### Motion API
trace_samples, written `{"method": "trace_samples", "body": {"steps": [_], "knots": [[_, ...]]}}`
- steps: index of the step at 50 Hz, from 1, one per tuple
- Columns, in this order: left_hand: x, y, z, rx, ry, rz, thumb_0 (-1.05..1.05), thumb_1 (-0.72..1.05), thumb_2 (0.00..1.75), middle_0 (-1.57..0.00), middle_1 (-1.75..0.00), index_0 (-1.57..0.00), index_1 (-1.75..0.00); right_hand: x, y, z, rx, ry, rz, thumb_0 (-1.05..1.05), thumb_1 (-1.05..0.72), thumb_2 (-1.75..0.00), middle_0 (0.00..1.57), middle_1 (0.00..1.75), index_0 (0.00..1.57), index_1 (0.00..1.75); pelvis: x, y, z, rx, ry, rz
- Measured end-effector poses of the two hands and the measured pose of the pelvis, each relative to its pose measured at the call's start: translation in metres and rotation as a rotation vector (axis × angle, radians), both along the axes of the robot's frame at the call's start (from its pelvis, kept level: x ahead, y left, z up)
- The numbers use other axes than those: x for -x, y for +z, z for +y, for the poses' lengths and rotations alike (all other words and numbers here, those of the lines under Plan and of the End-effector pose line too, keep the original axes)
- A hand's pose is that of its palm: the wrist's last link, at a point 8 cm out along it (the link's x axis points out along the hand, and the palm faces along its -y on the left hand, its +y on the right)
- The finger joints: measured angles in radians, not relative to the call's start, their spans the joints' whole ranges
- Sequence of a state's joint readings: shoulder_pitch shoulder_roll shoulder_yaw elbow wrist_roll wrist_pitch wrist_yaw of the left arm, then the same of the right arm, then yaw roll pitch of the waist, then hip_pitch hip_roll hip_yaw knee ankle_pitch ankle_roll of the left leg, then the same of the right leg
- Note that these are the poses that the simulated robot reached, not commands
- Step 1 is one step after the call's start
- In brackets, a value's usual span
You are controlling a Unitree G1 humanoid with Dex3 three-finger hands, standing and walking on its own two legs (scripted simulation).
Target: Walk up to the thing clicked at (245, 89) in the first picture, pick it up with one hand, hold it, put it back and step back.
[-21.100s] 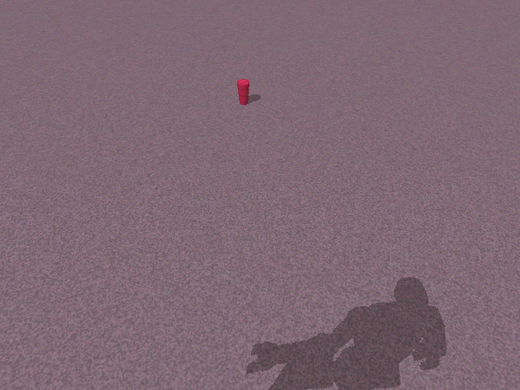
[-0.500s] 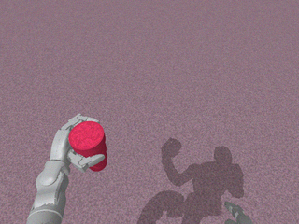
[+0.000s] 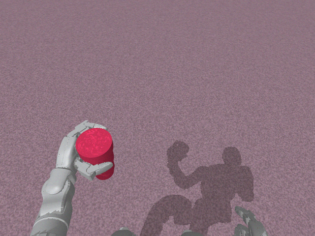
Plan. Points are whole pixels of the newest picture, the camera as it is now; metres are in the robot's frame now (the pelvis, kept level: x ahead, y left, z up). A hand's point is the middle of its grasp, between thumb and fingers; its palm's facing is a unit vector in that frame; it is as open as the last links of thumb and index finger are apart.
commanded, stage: crouch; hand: left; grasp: from the side
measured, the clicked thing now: (99, 158) +0.33 +0.15 -0.01
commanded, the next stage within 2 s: lower in 1.58 s
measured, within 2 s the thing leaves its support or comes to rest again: neither
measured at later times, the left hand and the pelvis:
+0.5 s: hand (111, 174) +0.36 +0.16 -0.22, palm faces -0.11 -0.99 -0.02, open 10.8 cm; pelvis -0.04 +0.00 -0.19, yaw -2 degrees
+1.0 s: hand (119, 181) +0.40 +0.15 -0.41, palm faces -0.08 -1.00 -0.04, open 10.8 cm; pelvis -0.07 -0.01 -0.36, yaw -5 degrees
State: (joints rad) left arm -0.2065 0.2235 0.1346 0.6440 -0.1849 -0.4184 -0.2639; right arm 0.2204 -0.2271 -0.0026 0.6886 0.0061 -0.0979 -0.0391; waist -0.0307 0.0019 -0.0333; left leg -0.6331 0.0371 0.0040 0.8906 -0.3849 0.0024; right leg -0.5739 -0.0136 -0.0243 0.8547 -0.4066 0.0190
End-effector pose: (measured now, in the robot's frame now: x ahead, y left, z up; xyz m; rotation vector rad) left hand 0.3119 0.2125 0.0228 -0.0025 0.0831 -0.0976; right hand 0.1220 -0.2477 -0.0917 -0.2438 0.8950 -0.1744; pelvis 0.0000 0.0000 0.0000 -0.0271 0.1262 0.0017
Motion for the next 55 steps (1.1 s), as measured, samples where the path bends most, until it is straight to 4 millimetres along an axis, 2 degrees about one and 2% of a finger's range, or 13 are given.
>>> {"method": "trace_samples", "body": {"steps": [5,9,17,24,30,37,46,55], "knots": [[-0.003,-0.039,-0.001,0.014,0.002,0.011,0.0,-0.43,1.02,-0.71,-1.02,-0.65,-1.04,0.01,-0.02,-0.005,0.016,0.015,0.042,0.01,-0.87,-0.89,0.2,0.3,0.2,0.3,0.006,-0.02,0.0,0.003,-0.002,0.073],[-0.008,-0.079,-0.002,0.015,-0.008,-0.001,0.0,-0.43,1.02,-0.71,-1.02,-0.65,-1.04,0.021,-0.047,-0.011,0.036,0.026,0.081,0.01,-0.87,-0.9,0.2,0.3,0.2,0.3,0.011,-0.048,0.0,0.007,-0.004,0.159],[-0.023,-0.166,0.0,-0.017,-0.026,-0.042,0.0,-0.44,1.02,-0.71,-1.02,-0.66,-1.04,0.039,-0.13,-0.021,0.057,0.036,0.164,0.01,-0.89,-0.9,0.2,0.3,0.2,0.3,0.022,-0.127,-0.003,0.018,-0.009,0.32],[-0.034,-0.235,0.001,-0.028,-0.011,-0.035,0.0,-0.44,1.02,-0.71,-1.02,-0.66,-1.04,0.048,-0.202,-0.017,0.029,0.054,0.226,0.01,-0.9,-0.9,0.2,0.3,0.2,0.3,0.035,-0.187,-0.005,0.024,-0.022,0.403],[-0.044,-0.289,-0.003,-0.031,-0.02,-0.023,0.0,-0.44,1.03,-0.71,-1.02,-0.66,-1.04,0.057,-0.252,-0.014,0.013,0.077,0.258,0.01,-0.9,-0.91,0.2,0.3,0.2,0.3,0.047,-0.232,-0.006,0.025,-0.031,0.444],[-0.054,-0.35,-0.007,-0.022,0.005,-0.026,0.0,-0.44,1.03,-0.72,-1.02,-0.66,-1.03,0.077,-0.305,-0.018,0.021,0.092,0.312,0.0,-0.9,-0.91,0.2,0.3,0.2,0.3,0.058,-0.286,-0.007,0.025,-0.042,0.46],[-0.063,-0.409,-0.005,-0.037,0.028,-0.022,0.0,-0.44,1.03,-0.72,-1.01,-0.66,-1.03,0.111,-0.357,-0.026,0.037,0.066,0.395,0.0,-0.91,-0.91,0.2,0.3,0.2,0.3,0.069,-0.341,-0.009,0.028,-0.056,0.437],[-0.079,-0.446,-0.007,-0.032,0.018,-0.02,0.0,-0.45,1.03,-0.72,-1.01,-0.66,-1.03,0.135,-0.386,-0.034,0.065,0.065,0.456,0.0,-0.91,-0.91,0.2,0.3,0.2,0.3,0.073,-0.377,-0.01,0.04,-0.075,0.4]]}}
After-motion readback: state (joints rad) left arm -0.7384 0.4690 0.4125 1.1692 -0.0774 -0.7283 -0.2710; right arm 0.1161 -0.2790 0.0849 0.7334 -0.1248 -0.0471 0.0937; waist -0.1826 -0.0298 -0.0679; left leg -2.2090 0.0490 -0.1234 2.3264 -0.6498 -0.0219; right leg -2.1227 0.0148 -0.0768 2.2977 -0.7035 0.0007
